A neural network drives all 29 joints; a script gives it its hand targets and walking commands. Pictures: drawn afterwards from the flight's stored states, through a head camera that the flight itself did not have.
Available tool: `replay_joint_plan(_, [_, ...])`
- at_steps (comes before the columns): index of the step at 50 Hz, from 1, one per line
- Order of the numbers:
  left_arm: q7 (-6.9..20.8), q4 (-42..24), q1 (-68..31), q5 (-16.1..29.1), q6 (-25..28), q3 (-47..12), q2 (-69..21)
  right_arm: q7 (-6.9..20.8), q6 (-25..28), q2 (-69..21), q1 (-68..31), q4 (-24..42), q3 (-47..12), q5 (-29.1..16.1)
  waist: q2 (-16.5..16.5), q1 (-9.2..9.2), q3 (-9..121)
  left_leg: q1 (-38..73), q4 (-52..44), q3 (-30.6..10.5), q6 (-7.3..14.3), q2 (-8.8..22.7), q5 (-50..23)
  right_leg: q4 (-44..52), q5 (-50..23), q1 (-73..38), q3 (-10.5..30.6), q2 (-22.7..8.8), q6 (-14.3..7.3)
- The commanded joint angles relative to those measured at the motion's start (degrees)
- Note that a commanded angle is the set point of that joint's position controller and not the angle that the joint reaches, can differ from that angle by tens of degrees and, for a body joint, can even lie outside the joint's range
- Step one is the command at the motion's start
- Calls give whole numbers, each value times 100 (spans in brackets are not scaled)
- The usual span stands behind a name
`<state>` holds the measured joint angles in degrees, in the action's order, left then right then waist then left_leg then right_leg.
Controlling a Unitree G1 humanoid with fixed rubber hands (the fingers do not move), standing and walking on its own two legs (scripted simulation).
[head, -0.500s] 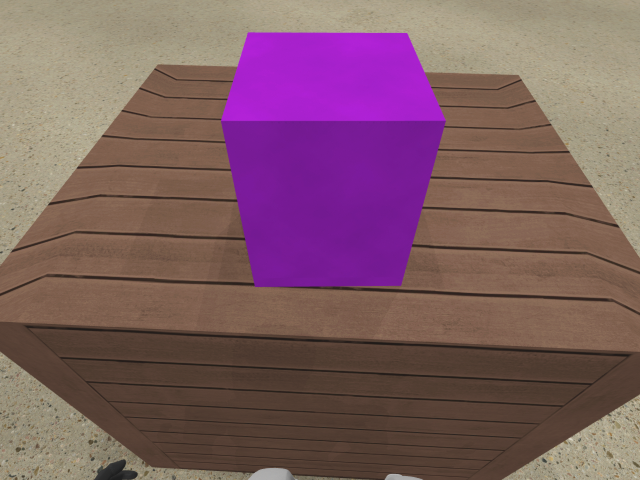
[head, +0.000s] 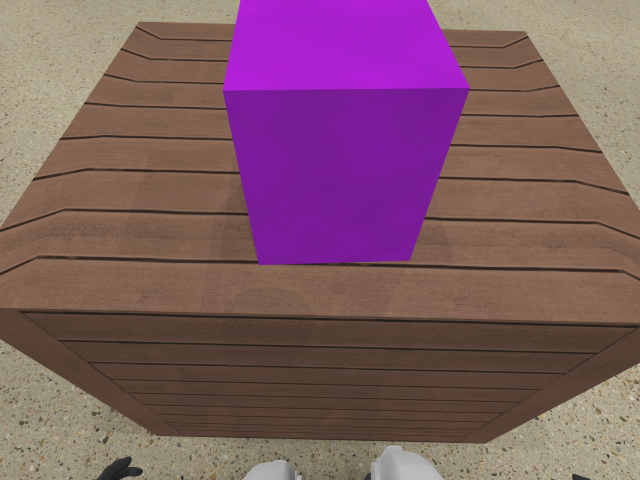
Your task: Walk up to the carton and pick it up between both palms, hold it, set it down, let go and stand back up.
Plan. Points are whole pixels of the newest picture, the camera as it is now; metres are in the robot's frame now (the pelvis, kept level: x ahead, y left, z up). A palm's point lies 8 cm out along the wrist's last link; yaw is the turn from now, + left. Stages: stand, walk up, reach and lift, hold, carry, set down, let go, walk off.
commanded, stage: walk up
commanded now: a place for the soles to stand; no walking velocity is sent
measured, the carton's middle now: (333, 134) +0.49 +0.03 +0.16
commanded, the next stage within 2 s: reach and lift in 0.16 s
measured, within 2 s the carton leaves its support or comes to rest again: neither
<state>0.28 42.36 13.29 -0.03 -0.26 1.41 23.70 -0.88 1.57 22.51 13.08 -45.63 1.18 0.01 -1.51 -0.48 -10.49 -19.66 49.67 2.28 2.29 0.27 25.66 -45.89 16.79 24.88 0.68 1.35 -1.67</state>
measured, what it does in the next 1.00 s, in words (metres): stands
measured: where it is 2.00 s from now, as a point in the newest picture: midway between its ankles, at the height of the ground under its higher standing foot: outside the picture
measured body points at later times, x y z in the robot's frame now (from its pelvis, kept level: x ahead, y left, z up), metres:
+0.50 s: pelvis +0.01 +0.00 +0.00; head +0.04 -0.01 +0.44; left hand +0.18 +0.28 -0.08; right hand +0.14 -0.30 -0.11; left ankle +0.02 +0.10 -0.70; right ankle +0.09 -0.12 -0.70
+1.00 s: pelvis +0.00 +0.00 +0.03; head -0.03 +0.01 +0.47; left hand +0.16 +0.27 -0.01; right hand +0.17 -0.27 +0.00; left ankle +0.02 +0.10 -0.70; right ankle +0.09 -0.12 -0.70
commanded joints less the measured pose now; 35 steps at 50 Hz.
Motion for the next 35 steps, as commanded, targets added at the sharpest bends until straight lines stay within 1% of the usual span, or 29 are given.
replay_joint_plan(1, [-45,123,-336,-60,271,400,1216,30,113,1372,-452,130,375,112,399,-25,1075,-201,-2013,-1286,311,658,549,1283,956,-437,1054,-627,-404])
replay_joint_plan(2, [-43,194,-402,-76,266,411,1238,38,112,1390,-390,81,412,83,245,31,925,-312,-2062,-1365,322,708,414,1086,743,-449,946,-540,-335])
replay_joint_plan(3, [-38,126,-386,-47,265,393,1181,36,130,1445,-385,37,414,130,512,-15,1246,9,-2063,-1328,327,726,206,1045,718,-405,949,-555,-371])
replay_joint_plan(4, [-48,178,-283,-50,258,386,1166,40,126,1387,-439,97,401,92,515,-44,1185,-33,-1998,-1354,363,745,180,1052,724,-462,881,-502,-320])
replay_joint_plan(6, [-54,190,-296,-69,255,404,1207,27,146,1459,-445,90,414,125,616,-16,1152,-169,-2009,-1495,405,827,-93,770,183,-634,742,-448,-336])
replay_joint_plan(7, [-60,171,-237,-48,255,394,1195,25,157,1332,-486,146,402,68,358,-80,1280,-109,-1809,-1404,372,762,-517,857,-35,-722,753,-535,-335])
replay_joint_plan(8, [-62,144,-285,-41,283,382,1171,17,154,1314,-531,201,394,77,352,-74,1381,-89,-1684,-1227,320,705,-573,1021,-166,-745,959,-635,-380])
replay_joint_plan(9, [-322,-1359,-2280,-54,-1205,48,619,358,1117,484,-1368,-289,1400,823,1243,345,947,-3313,-2097,-362,-85,1056,2124,-449,526,-1969,-481,100,-204])
replay_joint_plan(10, [-377,-1333,-1832,-372,-1698,48,297,501,1265,1117,-1079,-694,1463,855,1923,444,831,-4811,-2429,-547,311,1462,2578,-1184,-95,-3547,-671,333,-48])
replay_joint_plan(11, [-383,-1365,-1553,-610,-1808,255,216,500,1294,1315,-936,-873,1395,847,1830,304,978,-5336,-2321,-398,464,1505,2034,-1426,-706,-4244,-731,428,54])
replay_joint_plan(12, [-366,-1486,-1523,-666,-1879,457,227,549,1318,1296,-950,-849,1214,825,1529,319,1195,-4932,-2067,-201,460,1250,1475,-1207,-665,-4219,-595,336,36])
replay_joint_plan(13, [-362,-1593,-1510,-594,-1977,541,347,541,1325,1295,-859,-784,1189,715,1276,194,1316,-4677,-1904,-159,444,1157,1277,-1070,-568,-4076,-463,215,44])
replay_joint_plan(14, [-396,-1926,-1585,-505,-2045,583,459,544,1286,1157,-705,-430,1186,612,1024,284,1400,-4270,-1934,-159,351,1062,1410,-809,-367,-3875,-297,165,20])
replay_joint_plan(15, [-428,-2235,-1708,-395,-2063,585,472,509,1255,1073,-673,-83,1159,583,943,205,1544,-4206,-2050,-140,342,1082,1509,-709,-382,-3978,-281,190,-6])
replay_joint_plan(16, [-433,-2356,-1579,-392,-2081,636,475,454,1225,965,-542,107,1032,523,604,198,1617,-3922,-1981,-96,296,1010,1306,-598,-490,-3988,-220,205,-4])
replay_joint_plan(17, [-442,-2546,-1511,-372,-2064,674,439,434,1176,854,-460,443,934,388,654,132,1432,-3875,-2212,-112,298,1025,1210,-420,-761,-4202,-202,206,28])
replay_joint_plan(18, [-433,-2660,-1381,-350,-2009,742,402,380,1164,806,-390,765,877,347,292,144,1563,-3502,-2201,-50,269,921,865,-243,-918,-4147,-123,166,4])
replay_joint_plan(19, [-409,-2902,-1291,-274,-1964,836,502,315,1124,674,-287,1127,815,273,-44,66,1617,-3057,-2070,27,205,745,575,53,-851,-3911,53,58,5])
replay_joint_plan(21, [-389,-3123,-1190,-170,-1975,793,446,290,1071,549,-174,1591,849,304,-354,60,1603,-2362,-2087,82,155,520,253,444,-728,-3447,125,-4,-7])
replay_joint_plan(22, [-406,-3227,-997,-138,-1960,694,378,283,1103,537,-128,1781,897,241,-321,44,1732,-2178,-2217,-14,120,613,164,557,-975,-3497,11,37,-33])
replay_joint_plan(24, [-376,-3407,-630,-123,-1957,835,429,261,1067,606,34,2183,902,176,-521,-61,1898,-1764,-2124,78,81,384,-553,807,-1331,-3495,35,-16,7])
replay_joint_plan(25, [-321,-3312,-413,-91,-1981,781,342,252,1013,459,99,2398,820,130,-621,-150,1945,-1493,-2113,148,62,296,-763,1093,-1348,-3450,190,-125,-13])
replay_joint_plan(26, [-341,-3463,-342,-18,-1980,756,333,245,976,524,197,2462,882,97,-611,-161,2045,-1151,-2106,121,0,274,-1196,1095,-1730,-3321,111,-70,-12])
replay_joint_plan(28, [-359,-3704,-17,12,-2004,837,281,260,867,471,338,2729,841,36,-786,-179,2145,-610,-2098,169,-83,111,-1769,1448,-1939,-3112,176,-117,-13])
replay_joint_plan(29, [-322,-3675,-14,87,-1946,828,302,233,792,374,427,2820,773,41,-974,-247,2056,-456,-2148,220,-88,72,-1726,1643,-1816,-3058,330,-204,41])
replay_joint_plan(32, [-310,-3895,52,126,-2025,792,299,221,556,241,554,2876,771,-69,-705,-208,1764,-262,-2392,184,-159,133,-1748,1889,-1579,-3012,374,-232,-26])
replay_joint_plan(33, [-317,-3889,27,143,-2021,645,195,245,470,188,559,2896,785,-120,-519,-124,1649,-258,-2583,189,-170,181,-1648,1983,-1372,-3072,370,-213,-51])
replay_joint_plan(34, [-328,-4090,91,184,-2023,632,157,262,370,211,658,3004,812,-167,-429,-117,1702,-265,-2753,197,-169,227,-1735,1955,-1599,-3288,263,-128,-23])
replay_joint_plan(35, [-330,-4243,126,211,-2009,539,44,301,332,208,693,3118,809,-221,-122,-109,1558,-549,-3078,175,-104,309,-1400,1928,-1565,-3591,213,-37,-9])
